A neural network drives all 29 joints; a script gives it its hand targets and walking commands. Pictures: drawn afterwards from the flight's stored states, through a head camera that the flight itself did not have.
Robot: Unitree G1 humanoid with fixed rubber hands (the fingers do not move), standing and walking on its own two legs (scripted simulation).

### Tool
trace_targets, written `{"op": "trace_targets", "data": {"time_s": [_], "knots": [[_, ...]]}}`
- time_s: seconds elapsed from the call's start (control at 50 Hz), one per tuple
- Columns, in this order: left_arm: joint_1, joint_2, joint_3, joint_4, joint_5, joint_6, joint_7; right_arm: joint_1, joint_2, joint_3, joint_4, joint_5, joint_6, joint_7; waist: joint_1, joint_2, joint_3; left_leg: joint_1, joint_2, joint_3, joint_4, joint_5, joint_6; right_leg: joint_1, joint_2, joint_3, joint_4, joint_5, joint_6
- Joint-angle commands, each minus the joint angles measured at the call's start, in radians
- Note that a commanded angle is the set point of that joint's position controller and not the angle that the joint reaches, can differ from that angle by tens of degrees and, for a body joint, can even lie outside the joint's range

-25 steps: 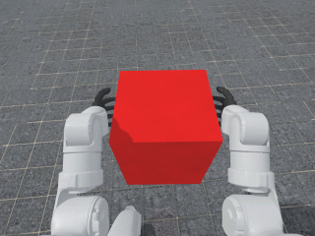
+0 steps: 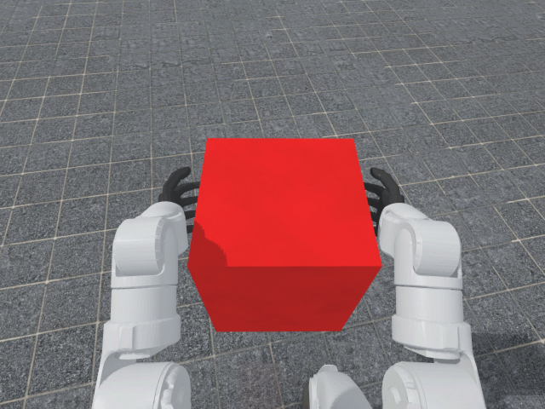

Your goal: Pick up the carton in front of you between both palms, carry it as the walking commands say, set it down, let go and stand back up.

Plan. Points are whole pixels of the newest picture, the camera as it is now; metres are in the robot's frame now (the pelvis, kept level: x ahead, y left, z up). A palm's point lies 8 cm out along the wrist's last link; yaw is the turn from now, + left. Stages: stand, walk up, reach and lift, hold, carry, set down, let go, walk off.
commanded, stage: carry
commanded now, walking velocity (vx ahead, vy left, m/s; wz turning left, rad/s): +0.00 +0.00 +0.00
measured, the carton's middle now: (279, 242) +0.35 -0.01 +0.02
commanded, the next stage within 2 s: none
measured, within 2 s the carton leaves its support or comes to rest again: neither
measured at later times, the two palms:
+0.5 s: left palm (176, 147) +0.48 +0.15 +0.10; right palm (363, 142) +0.49 -0.15 +0.10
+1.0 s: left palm (168, 149) +0.49 +0.16 +0.08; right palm (351, 147) +0.50 -0.13 +0.08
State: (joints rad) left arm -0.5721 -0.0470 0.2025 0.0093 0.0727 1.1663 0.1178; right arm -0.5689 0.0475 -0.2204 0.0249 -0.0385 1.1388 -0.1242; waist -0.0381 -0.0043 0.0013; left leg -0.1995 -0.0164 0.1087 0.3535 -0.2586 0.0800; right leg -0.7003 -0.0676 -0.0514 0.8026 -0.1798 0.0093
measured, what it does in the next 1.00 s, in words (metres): walks ahead: right foot, then left foot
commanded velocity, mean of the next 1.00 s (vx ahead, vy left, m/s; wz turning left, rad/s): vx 0.00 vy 0.00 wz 0.00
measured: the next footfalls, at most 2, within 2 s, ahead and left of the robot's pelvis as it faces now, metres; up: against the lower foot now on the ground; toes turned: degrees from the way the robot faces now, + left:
right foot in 0.12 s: +0.27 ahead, -0.12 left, +0.00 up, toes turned +11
left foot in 0.38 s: +0.25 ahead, +0.11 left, +0.00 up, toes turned -1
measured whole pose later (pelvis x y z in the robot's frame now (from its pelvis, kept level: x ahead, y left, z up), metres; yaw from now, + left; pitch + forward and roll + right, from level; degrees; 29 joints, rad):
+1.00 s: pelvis +0.23 +0.01 -0.01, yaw +1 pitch +2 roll +0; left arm -0.18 -0.13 0.12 -0.25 0.13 1.24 0.08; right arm -0.18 0.14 -0.12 -0.25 -0.13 1.23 -0.07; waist 0.00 0.00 -0.17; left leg -0.27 0.04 0.15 0.55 -0.32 0.02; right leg -0.29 -0.08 -0.15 0.55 -0.30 0.01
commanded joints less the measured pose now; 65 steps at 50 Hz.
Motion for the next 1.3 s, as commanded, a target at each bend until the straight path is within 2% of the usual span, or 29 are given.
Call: {"op": "trace_targets", "data": {"time_s": [0.0,0.06,0.08,0.1,0.12,0.14,0.16,0.18,0.2,0.22,0.24,0.28,0.34,0.36,0.38,0.4,0.42,0.44,0.48,0.52,0.58,0.68,0.84,0.94,1.1,1.28], "knots": [[-0.589,-1.052,-0.714,-0.122,-0.368,-0.021,-0.180,-0.597,1.052,0.709,-0.128,0.404,0.020,0.264,-0.001,0.145,-0.434,0.428,0.202,-0.101,0.019,0.852,0.047,0.025,0.056,-0.084,-0.169,0.129,-0.001],[-0.497,-1.048,-0.731,-0.151,-0.374,0.010,-0.204,-0.465,1.023,0.700,-0.145,0.355,0.044,0.267,0.004,0.177,-0.421,0.404,0.160,-0.011,0.104,0.934,-0.006,0.215,0.111,-0.163,-0.374,0.268,-0.005],[-0.460,-1.049,-0.734,-0.158,-0.373,0.020,-0.215,-0.429,1.014,0.698,-0.153,0.340,0.051,0.269,0.025,0.163,-0.432,0.347,0.148,0.026,0.193,0.923,-0.033,0.365,0.114,-0.186,-0.474,0.356,-0.009],[-0.427,-1.046,-0.734,-0.167,-0.367,0.028,-0.227,-0.389,1.008,0.704,-0.160,0.329,0.058,0.271,0.038,0.130,-0.459,0.247,0.140,0.042,0.279,0.793,-0.071,0.561,0.067,-0.163,-0.554,0.495,-0.015],[-0.390,-1.038,-0.727,-0.176,-0.363,0.035,-0.238,-0.375,1.002,0.712,-0.173,0.324,0.064,0.275,0.048,0.045,-0.484,0.064,0.122,0.038,0.391,0.482,-0.109,0.776,-0.093,-0.018,-0.476,0.869,-0.026],[-0.360,-1.028,-0.720,-0.169,-0.337,0.038,-0.242,-0.383,1.032,0.730,-0.184,0.336,0.078,0.279,0.059,-0.148,-0.597,-0.238,0.068,-0.017,0.569,-0.051,-0.138,1.137,-0.326,0.201,-0.258,1.409,-0.170],[-0.283,-1.031,-0.716,-0.151,-0.330,0.038,-0.245,-0.340,1.041,0.730,-0.190,0.342,0.084,0.286,0.064,-0.198,-0.639,-0.344,0.007,-0.070,0.645,-0.328,-0.143,1.182,-0.347,0.276,-0.309,1.412,-0.248],[-0.263,-1.045,-0.726,-0.188,-0.332,0.034,-0.249,-0.323,1.058,0.741,-0.210,0.346,0.081,0.292,0.062,-0.181,-0.610,-0.363,0.022,-0.106,0.634,-0.342,-0.134,1.124,-0.332,0.239,-0.365,1.226,-0.243],[-0.266,-1.063,-0.735,-0.236,-0.336,0.030,-0.253,-0.320,1.071,0.752,-0.246,0.344,0.075,0.293,0.056,-0.130,-0.591,-0.344,0.056,-0.119,0.546,-0.330,-0.122,1.057,-0.309,0.206,-0.407,1.019,-0.207],[-0.279,-1.078,-0.745,-0.291,-0.342,0.025,-0.257,-0.304,1.080,0.766,-0.280,0.345,0.069,0.292,0.046,-0.107,-0.555,-0.287,0.086,-0.118,0.385,-0.309,-0.120,0.959,-0.279,0.156,-0.435,0.887,-0.166],[-0.276,-1.082,-0.756,-0.338,-0.346,0.021,-0.261,-0.292,1.086,0.780,-0.312,0.345,0.060,0.287,0.045,-0.120,-0.536,-0.207,0.076,-0.092,0.263,-0.272,-0.125,0.877,-0.249,0.115,-0.465,0.780,-0.137],[-0.217,-1.091,-0.780,-0.383,-0.360,0.019,-0.273,-0.234,1.076,0.802,-0.366,0.330,0.046,0.274,0.049,-0.136,-0.555,-0.070,0.046,-0.030,0.190,-0.167,-0.133,0.788,-0.220,0.048,-0.486,0.617,-0.126],[-0.090,-1.058,-0.782,-0.406,-0.369,0.022,-0.290,-0.135,1.053,0.829,-0.449,0.309,0.050,0.266,0.046,-0.133,-0.536,0.042,0.073,0.016,0.038,0.090,-0.134,0.695,-0.166,-0.033,-0.442,0.471,-0.100],[-0.075,-1.038,-0.784,-0.410,-0.370,0.027,-0.292,-0.111,1.044,0.830,-0.452,0.311,0.058,0.269,0.045,-0.123,-0.516,0.083,0.094,0.010,0.003,0.174,-0.134,0.648,-0.145,-0.036,-0.432,0.382,-0.084],[-0.064,-1.017,-0.786,-0.406,-0.368,0.033,-0.295,-0.094,1.024,0.829,-0.452,0.311,0.068,0.274,0.044,-0.108,-0.501,0.115,0.141,-0.020,-0.013,0.221,-0.130,0.602,-0.127,-0.040,-0.423,0.271,-0.061],[-0.067,-0.999,-0.788,-0.399,-0.368,0.042,-0.297,-0.092,1.001,0.823,-0.442,0.310,0.079,0.279,0.045,-0.059,-0.472,0.122,0.203,-0.066,0.017,0.299,-0.117,0.563,-0.108,-0.041,-0.405,0.191,-0.035],[-0.076,-0.984,-0.790,-0.397,-0.371,0.055,-0.299,-0.089,0.985,0.815,-0.412,0.304,0.087,0.284,0.047,0.010,-0.423,0.082,0.222,-0.067,0.064,0.341,-0.101,0.554,-0.092,-0.038,-0.406,0.173,-0.015],[-0.072,-0.968,-0.786,-0.375,-0.367,0.066,-0.300,-0.067,0.971,0.805,-0.381,0.303,0.096,0.289,0.044,0.028,-0.387,0.059,0.226,-0.064,0.071,0.355,-0.095,0.545,-0.099,-0.033,-0.386,0.185,-0.010],[-0.055,-0.944,-0.780,-0.329,-0.353,0.082,-0.299,-0.027,0.954,0.787,-0.313,0.293,0.108,0.296,0.041,0.034,-0.344,0.019,0.220,-0.068,0.083,0.415,-0.088,0.538,-0.106,-0.027,-0.342,0.280,-0.007],[-0.042,-0.939,-0.774,-0.284,-0.340,0.088,-0.297,-0.009,0.947,0.775,-0.258,0.285,0.112,0.301,0.041,0.052,-0.335,0.022,0.209,-0.067,0.113,0.539,-0.087,0.516,-0.104,-0.027,-0.301,0.364,-0.003],[-0.093,-0.949,-0.778,-0.261,-0.344,0.082,-0.295,-0.058,0.957,0.773,-0.232,0.295,0.105,0.305,0.041,0.051,-0.338,0.022,0.202,-0.063,0.138,0.595,-0.083,0.506,-0.097,-0.030,-0.279,0.367,0.003],[-0.151,-0.990,-0.791,-0.294,-0.369,0.068,-0.290,-0.131,0.991,0.791,-0.287,0.323,0.093,0.301,0.038,0.031,-0.364,0.016,0.194,-0.059,0.154,0.515,-0.073,0.514,-0.097,-0.026,-0.270,0.312,-0.005],[-0.113,-0.983,-0.792,-0.317,-0.361,0.065,-0.286,-0.103,0.979,0.803,-0.318,0.323,0.092,0.296,0.039,0.015,-0.380,0.012,0.187,-0.061,0.155,0.433,-0.062,0.516,-0.099,-0.020,-0.272,0.259,-0.010],[-0.109,-0.979,-0.791,-0.319,-0.360,0.067,-0.288,-0.102,0.974,0.804,-0.323,0.322,0.094,0.297,0.040,0.010,-0.352,-0.007,0.182,-0.063,0.133,0.339,-0.057,0.501,-0.102,-0.013,-0.297,0.203,-0.012],[-0.101,-0.980,-0.799,-0.260,-0.338,0.040,-0.293,-0.088,0.975,0.807,-0.263,0.294,0.070,0.302,0.041,0.007,-0.307,-0.034,0.179,-0.070,0.089,0.208,-0.053,0.475,-0.103,-0.002,-0.342,0.105,-0.012],[-0.104,-0.970,-0.766,-0.187,-0.275,-0.090,-0.300,-0.088,0.967,0.768,-0.181,0.228,-0.061,0.307,0.041,0.006,-0.299,-0.054,0.177,-0.076,0.059,0.116,-0.047,0.467,-0.102,0.001,-0.363,0.041,-0.014]]}}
